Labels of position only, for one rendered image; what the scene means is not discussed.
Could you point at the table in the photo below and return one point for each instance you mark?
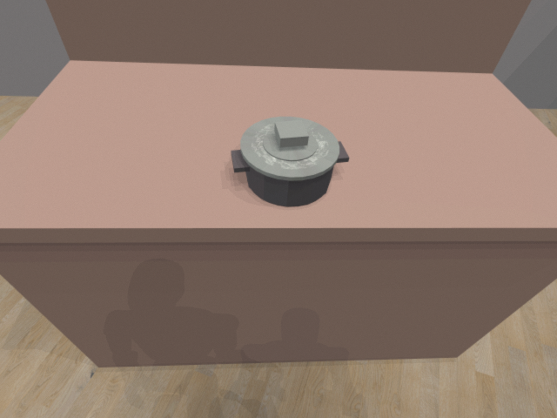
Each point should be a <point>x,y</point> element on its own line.
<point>123,222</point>

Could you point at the pot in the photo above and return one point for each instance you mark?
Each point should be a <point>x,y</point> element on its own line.
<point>284,192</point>

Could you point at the knob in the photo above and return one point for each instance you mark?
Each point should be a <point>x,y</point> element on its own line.
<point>291,133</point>

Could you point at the lid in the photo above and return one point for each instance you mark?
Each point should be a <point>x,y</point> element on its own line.
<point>260,150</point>

